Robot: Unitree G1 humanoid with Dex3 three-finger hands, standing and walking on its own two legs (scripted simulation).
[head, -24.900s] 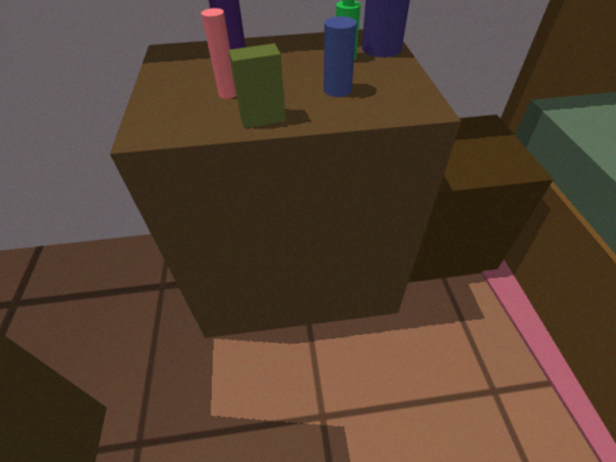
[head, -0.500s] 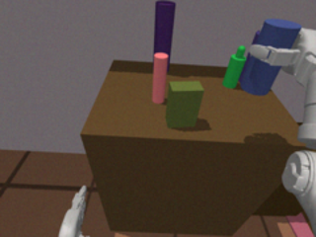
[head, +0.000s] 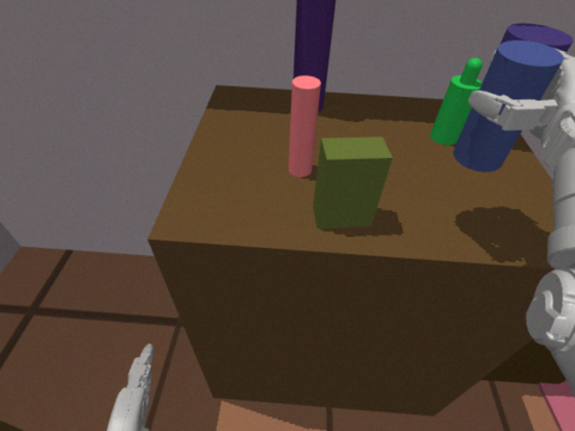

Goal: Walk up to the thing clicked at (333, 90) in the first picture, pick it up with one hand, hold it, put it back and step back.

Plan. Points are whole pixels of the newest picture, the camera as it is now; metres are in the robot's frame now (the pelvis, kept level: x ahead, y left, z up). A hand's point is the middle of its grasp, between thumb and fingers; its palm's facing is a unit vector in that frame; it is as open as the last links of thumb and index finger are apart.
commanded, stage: crouch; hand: right
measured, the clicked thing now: (500, 111) +0.46 -0.21 +0.25
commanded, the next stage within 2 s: lower in 0.46 s
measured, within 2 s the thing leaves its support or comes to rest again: rests again in 1.62 s
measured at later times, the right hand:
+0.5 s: hand (492, 109) +0.49 -0.21 +0.24, palm faces +0.18 +0.98 -0.01, open 9.3 cm
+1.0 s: hand (471, 134) +0.51 -0.21 +0.19, palm faces +0.20 +0.98 -0.01, open 9.3 cm
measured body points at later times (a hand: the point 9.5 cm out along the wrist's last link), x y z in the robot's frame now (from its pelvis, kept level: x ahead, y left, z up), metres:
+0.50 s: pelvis +0.03 -0.01 +0.00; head +0.04 +0.01 +0.45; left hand +0.18 +0.25 -0.07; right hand +0.47 -0.26 +0.24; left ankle +0.04 +0.13 -0.73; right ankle +0.02 -0.14 -0.73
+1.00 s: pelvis +0.02 -0.01 +0.00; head +0.06 +0.00 +0.44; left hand +0.16 +0.26 -0.07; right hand +0.49 -0.26 +0.19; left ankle +0.04 +0.13 -0.73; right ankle +0.02 -0.14 -0.73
